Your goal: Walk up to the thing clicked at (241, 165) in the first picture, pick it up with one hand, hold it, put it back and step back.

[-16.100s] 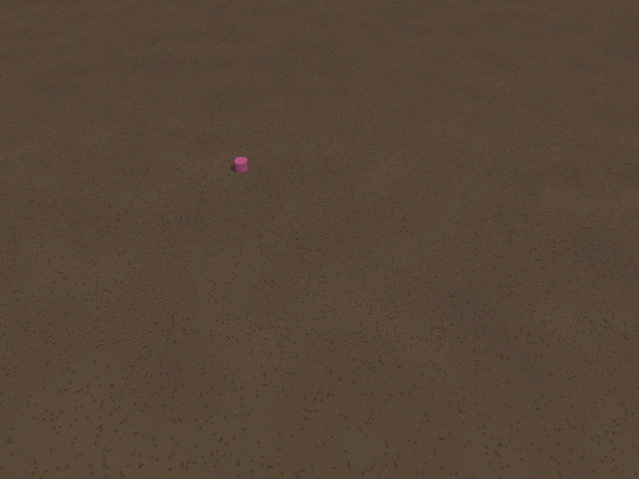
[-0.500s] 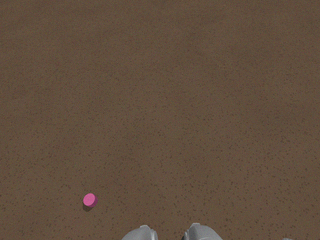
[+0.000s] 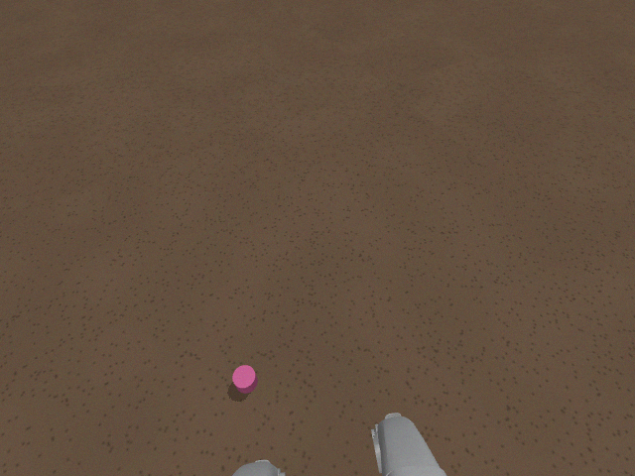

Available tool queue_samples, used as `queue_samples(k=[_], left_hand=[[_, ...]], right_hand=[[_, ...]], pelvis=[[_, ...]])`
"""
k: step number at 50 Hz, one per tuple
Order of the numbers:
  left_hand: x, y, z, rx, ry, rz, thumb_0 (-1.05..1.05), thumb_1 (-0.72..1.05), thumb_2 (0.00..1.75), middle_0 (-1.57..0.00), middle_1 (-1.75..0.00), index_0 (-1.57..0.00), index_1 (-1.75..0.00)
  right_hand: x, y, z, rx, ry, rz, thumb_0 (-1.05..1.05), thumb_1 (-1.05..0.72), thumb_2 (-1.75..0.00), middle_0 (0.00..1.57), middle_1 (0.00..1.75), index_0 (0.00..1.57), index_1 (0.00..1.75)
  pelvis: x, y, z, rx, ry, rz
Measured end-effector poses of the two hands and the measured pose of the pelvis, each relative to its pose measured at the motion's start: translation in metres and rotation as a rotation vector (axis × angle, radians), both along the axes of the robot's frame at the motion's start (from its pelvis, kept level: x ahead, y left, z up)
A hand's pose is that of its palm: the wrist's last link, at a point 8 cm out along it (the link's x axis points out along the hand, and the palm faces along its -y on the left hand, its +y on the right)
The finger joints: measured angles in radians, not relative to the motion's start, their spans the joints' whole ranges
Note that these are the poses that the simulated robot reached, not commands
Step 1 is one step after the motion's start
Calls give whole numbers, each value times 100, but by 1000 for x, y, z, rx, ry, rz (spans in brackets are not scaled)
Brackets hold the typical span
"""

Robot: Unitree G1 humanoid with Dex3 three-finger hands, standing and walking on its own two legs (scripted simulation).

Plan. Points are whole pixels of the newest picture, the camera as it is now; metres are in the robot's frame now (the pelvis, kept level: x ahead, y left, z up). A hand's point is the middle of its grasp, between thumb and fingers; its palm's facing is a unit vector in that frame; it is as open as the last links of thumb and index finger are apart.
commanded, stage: walk up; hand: left
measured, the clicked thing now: (245, 379) +0.47 +0.22 -0.69
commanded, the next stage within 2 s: none
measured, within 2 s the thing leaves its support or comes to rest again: neither
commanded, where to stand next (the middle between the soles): +0.09 +0.01 m, yaw -5 degrees
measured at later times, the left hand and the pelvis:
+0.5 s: hand out of the picture +0.13 +0.30 -0.10, palm faces -0.20 -0.91 -0.37, open 7.4 cm; pelvis -0.01 +0.04 +0.06, yaw -9 degrees
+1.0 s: hand out of the picture +0.15 +0.21 -0.08, palm faces -0.11 -0.92 -0.37, open 7.4 cm; pelvis +0.02 -0.02 +0.05, yaw -8 degrees
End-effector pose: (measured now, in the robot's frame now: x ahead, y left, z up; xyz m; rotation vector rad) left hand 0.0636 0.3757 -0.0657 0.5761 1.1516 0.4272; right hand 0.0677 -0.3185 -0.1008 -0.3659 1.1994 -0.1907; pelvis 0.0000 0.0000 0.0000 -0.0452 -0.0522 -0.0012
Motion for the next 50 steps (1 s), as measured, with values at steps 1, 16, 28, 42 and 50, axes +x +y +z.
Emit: queue_samples(k=[1,16,28,42,50], left_hand=[[-2,2,-1,-24,10,-6,1,90,90,-21,-30,-20,-30],[19,-9,-17,-296,113,-175,1,90,90,-21,-30,-21,-30],[67,-44,13,-274,14,-273,0,90,90,-21,-30,-20,-30],[56,-106,27,-237,39,-217,1,90,90,-21,-30,-20,-30],[82,-120,20,-297,-25,-172,1,90,90,-21,-30,-21,-30]], right_hand=[[-12,11,5,6,20,-19,0,-91,-89,20,30,20,30],[-98,63,58,-82,15,-201,0,-90,-89,21,30,21,31],[-122,36,60,-51,-11,-274,0,-90,-89,21,30,20,30],[-75,8,7,114,49,-212,0,-91,-89,20,30,20,30],[-54,-8,21,50,101,-163,0,-90,-89,21,30,20,30]], pelvis=[[-3,5,6,6,9,-6],[-7,59,42,22,20,-123],[-13,34,55,57,-13,-172],[-2,-15,51,67,10,-183],[19,-21,54,69,33,-136]])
